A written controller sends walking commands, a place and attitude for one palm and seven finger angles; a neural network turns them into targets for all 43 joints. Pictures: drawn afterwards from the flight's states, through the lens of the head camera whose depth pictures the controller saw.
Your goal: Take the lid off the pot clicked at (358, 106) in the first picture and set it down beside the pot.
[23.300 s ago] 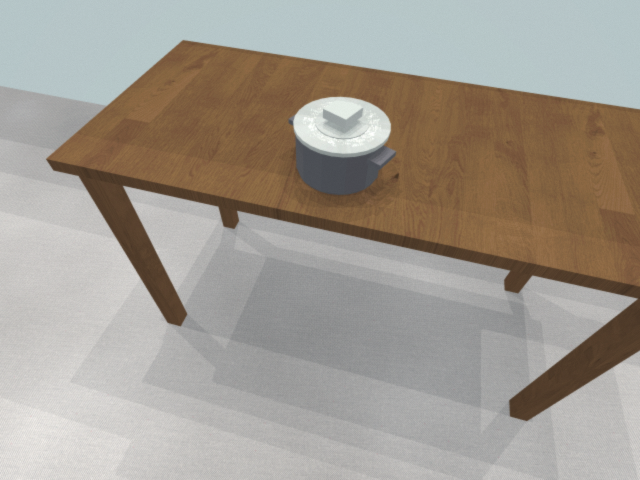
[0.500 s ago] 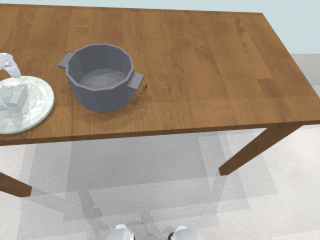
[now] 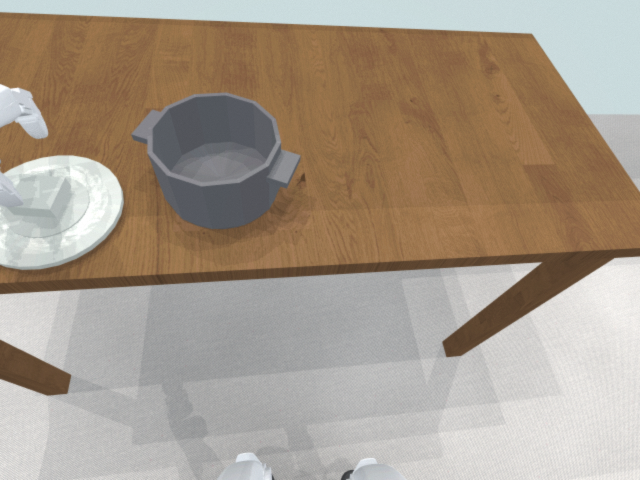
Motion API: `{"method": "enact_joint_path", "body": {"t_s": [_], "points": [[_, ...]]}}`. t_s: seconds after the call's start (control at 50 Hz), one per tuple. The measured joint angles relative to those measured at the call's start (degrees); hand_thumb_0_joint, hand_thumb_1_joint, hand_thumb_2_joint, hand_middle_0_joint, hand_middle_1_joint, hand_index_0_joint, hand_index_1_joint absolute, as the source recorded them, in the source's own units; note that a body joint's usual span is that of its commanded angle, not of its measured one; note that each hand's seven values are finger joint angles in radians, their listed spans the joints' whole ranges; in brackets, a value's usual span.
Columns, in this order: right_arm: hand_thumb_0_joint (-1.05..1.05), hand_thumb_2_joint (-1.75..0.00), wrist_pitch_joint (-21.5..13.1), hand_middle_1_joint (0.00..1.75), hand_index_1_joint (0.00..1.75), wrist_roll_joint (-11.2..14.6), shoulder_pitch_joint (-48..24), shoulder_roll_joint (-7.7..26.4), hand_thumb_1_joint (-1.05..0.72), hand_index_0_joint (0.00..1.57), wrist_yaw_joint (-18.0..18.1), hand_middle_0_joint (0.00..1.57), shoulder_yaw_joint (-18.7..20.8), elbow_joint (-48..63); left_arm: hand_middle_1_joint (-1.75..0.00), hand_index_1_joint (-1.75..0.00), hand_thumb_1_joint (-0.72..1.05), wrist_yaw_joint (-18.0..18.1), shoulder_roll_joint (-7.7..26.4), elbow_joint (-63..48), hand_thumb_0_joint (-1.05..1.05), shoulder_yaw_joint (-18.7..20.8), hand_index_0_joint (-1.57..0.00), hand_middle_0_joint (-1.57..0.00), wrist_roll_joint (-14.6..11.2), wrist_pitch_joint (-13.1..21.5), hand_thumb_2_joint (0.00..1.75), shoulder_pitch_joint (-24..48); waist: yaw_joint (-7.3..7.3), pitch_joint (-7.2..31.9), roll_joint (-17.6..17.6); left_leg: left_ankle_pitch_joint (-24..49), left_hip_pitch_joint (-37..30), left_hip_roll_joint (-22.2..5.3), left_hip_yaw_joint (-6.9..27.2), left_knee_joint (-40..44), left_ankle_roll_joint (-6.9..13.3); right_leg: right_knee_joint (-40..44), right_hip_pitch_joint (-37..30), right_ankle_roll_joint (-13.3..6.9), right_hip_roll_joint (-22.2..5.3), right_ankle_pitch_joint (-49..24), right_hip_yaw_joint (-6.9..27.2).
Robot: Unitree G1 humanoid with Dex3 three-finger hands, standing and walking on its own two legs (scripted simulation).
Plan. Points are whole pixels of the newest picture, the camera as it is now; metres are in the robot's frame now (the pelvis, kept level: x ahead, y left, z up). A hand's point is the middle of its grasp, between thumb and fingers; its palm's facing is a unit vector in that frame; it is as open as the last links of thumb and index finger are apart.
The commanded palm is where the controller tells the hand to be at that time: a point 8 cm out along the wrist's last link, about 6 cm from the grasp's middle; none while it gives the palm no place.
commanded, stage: raise the empty hand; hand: left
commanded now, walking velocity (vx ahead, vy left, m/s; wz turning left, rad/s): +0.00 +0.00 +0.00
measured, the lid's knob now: (40, 196) +0.47 +0.33 +0.04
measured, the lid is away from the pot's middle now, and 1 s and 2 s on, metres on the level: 0.22 0.22 0.22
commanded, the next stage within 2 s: draw the hand back to the body in 1.02 s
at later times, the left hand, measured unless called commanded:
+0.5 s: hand out of the picture +0.47 +0.34 +0.15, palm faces -0.37 -0.12 -0.92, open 11.0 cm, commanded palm +0.49 +0.33 +0.22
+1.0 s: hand out of the picture +0.47 +0.34 +0.21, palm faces -0.31 -0.14 -0.94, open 11.0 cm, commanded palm +0.49 +0.33 +0.26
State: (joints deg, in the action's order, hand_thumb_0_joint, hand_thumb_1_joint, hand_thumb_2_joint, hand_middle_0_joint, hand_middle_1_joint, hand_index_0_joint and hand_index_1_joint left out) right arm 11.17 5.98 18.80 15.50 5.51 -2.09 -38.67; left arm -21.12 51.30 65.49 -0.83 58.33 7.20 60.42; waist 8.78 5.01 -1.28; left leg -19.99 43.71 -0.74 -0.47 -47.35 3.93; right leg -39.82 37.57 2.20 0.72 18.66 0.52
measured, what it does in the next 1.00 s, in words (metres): stands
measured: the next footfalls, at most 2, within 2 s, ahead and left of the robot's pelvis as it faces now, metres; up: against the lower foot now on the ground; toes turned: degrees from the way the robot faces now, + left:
none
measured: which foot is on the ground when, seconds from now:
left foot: down 0.00-1.00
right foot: down 0.00-1.00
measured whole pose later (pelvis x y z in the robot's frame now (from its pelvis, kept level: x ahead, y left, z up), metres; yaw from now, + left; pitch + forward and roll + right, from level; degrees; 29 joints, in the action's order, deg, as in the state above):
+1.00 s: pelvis +0.01 -0.01 +0.02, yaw +1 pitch +12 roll -3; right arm 11.4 6.9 17.6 16.2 4.8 -2.3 -39.4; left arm -28.1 52.7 63.9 -4.1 56.4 1.9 68.4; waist 7.6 4.1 -1.5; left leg -16.9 33.3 -0.2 0.0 -38.6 3.1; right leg -31.6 27.3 2.3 0.2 16.0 0.2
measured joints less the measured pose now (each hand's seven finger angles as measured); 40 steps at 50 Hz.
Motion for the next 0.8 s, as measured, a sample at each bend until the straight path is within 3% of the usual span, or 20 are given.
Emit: {"method": "enact_joint_path", "body": {"t_s": [0.5, 0.8], "points": [[0.00, -0.90, 0.5, 0.30, 0.30, 0.7, -0.1, 0.3, -0.91, 0.20, -0.4, 0.21, 0.1, 0.0, -0.89, -0.88, 0.01, -4.1, -0.7, -1.9, 0.00, -2.2, -0.35, -0.35, -1.3, -2.5, 0.61, 2.7, -1.10, -0.3, -0.3, 1.6, -6.1, 0.5, 0.0, 4.8, -0.2, 4.5, -5.9, 0.0, -0.5, -1.4, 0.1], [0.00, -0.90, 0.2, 0.30, 0.30, 0.9, -1.0, 0.8, -0.91, 0.20, -0.4, 0.21, -0.1, -0.3, -0.89, -0.88, 0.01, -6.1, 0.7, -1.4, 0.00, -3.3, -0.35, -0.35, -1.8, -4.3, 0.61, 6.1, -1.17, -0.9, -0.1, 2.5, -8.9, 0.5, 0.4, 7.1, -0.6, 6.7, -8.8, 0.1, -0.4, -2.2, -0.3]]}}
